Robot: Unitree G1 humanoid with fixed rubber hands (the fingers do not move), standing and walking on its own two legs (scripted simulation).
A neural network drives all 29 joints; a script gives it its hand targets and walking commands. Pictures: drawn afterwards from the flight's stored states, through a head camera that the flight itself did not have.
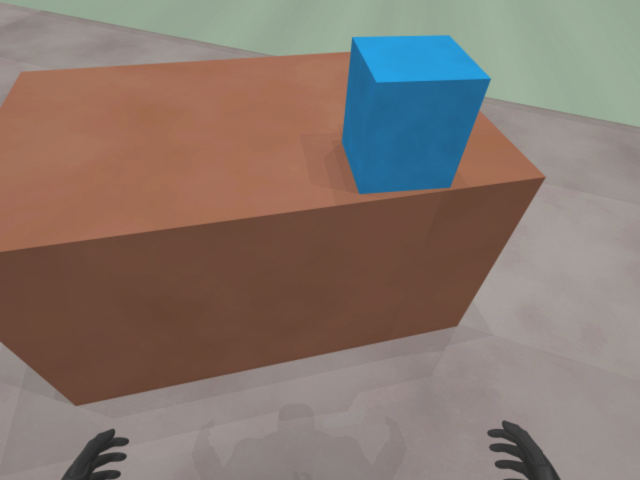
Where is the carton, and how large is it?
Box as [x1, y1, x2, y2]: [342, 35, 490, 193]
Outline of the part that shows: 448,35 352,37 342,143 359,193 450,186 490,78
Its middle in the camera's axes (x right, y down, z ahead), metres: +0.18 -0.27 +0.84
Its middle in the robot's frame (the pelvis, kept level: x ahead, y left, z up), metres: +0.81 -0.20 +0.04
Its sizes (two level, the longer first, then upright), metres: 0.210 0.200 0.250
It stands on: a pedestal, 0.69 m high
